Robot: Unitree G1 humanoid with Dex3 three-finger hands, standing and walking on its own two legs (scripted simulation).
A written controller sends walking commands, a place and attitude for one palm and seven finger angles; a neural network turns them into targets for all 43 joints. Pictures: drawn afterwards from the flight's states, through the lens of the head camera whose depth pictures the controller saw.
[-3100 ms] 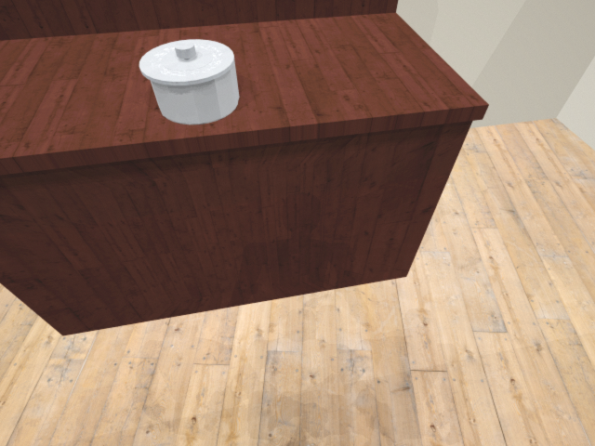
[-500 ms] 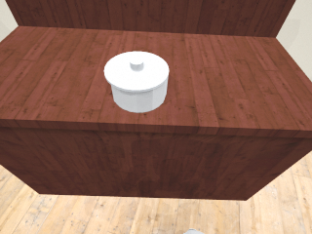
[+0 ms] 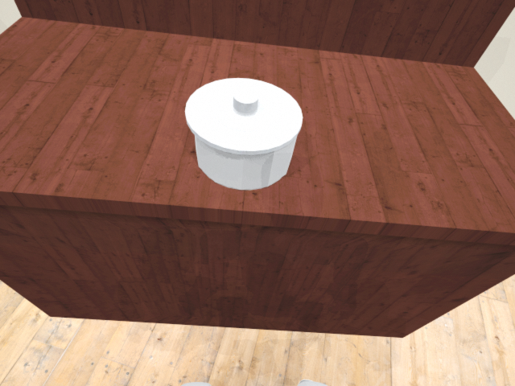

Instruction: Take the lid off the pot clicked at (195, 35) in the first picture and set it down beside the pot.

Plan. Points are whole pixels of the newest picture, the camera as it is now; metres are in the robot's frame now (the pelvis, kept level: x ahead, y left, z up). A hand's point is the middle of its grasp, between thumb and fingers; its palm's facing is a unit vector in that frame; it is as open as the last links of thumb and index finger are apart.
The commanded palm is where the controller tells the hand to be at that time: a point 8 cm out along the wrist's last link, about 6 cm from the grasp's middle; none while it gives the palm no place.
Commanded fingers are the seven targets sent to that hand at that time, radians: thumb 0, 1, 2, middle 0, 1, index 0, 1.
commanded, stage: come to a stop and stand still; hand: left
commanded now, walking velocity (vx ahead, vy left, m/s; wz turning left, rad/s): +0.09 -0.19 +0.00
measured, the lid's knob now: (245, 100) +0.51 +0.07 +0.17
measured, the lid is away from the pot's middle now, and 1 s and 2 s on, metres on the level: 0.01 0.01 0.01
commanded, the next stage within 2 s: look again from close up in 0.82 s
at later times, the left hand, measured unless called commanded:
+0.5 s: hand out of the picture -0.02 +0.17 -0.16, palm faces +0.01 -0.98 -0.18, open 7.4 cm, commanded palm none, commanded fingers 0.00 0.90 0.90 -0.20 -0.30 -0.20 -0.30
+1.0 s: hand out of the picture -0.05 +0.13 -0.17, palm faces +0.02 -0.99 -0.15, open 7.4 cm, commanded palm none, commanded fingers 0.00 0.90 0.90 -0.20 -0.30 -0.20 -0.30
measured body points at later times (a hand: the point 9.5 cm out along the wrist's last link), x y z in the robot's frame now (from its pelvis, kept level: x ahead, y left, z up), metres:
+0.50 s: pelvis -0.03 -0.01 +0.02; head -0.02 +0.00 +0.47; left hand -0.02 +0.22 -0.15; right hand -0.04 -0.24 -0.14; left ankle +0.03 +0.09 -0.72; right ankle -0.07 -0.14 -0.73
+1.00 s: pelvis -0.02 -0.02 +0.01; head -0.01 -0.02 +0.46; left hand -0.05 +0.18 -0.15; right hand -0.03 -0.24 -0.15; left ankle +0.03 +0.09 -0.72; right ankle -0.07 -0.14 -0.72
